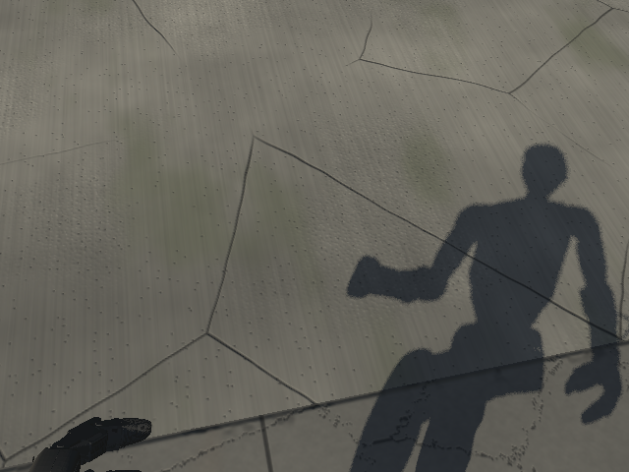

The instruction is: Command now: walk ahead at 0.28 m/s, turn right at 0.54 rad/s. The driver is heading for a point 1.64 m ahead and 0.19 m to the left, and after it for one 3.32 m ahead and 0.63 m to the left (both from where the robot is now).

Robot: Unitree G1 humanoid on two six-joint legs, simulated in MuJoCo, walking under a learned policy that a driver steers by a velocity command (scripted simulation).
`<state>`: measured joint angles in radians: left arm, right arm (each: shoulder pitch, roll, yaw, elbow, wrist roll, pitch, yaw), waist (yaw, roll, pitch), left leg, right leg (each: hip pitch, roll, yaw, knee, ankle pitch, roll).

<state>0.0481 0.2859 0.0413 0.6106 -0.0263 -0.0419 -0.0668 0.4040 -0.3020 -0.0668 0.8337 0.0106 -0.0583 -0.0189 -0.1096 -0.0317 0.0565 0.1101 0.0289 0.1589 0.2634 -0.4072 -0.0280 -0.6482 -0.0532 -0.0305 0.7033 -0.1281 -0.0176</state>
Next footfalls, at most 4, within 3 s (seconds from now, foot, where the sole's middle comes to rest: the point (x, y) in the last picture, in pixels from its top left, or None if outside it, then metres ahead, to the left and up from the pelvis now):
0.06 right None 0.21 -0.12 -0.76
0.70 left None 0.22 0.14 -0.76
1.12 right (278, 383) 0.62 0.03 -0.76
1.60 left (167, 301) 0.85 0.27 -0.76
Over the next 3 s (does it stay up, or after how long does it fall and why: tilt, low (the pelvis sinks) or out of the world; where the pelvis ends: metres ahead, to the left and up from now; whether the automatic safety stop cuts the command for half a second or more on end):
stays up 1.23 0.09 0.00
